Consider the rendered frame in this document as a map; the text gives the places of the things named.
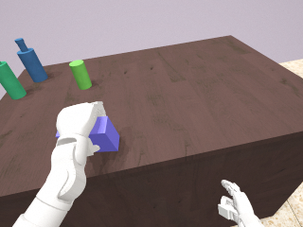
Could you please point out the sponge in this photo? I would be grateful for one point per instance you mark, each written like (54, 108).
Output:
(103, 134)

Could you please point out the left robot forearm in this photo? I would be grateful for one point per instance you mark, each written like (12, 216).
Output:
(64, 184)

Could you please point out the right robot hand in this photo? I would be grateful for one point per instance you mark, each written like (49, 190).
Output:
(231, 209)

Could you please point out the table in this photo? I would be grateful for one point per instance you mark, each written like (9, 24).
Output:
(188, 116)

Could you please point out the right robot forearm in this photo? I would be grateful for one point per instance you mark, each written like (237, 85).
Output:
(249, 220)

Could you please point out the left robot hand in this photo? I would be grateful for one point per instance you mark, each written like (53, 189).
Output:
(80, 119)

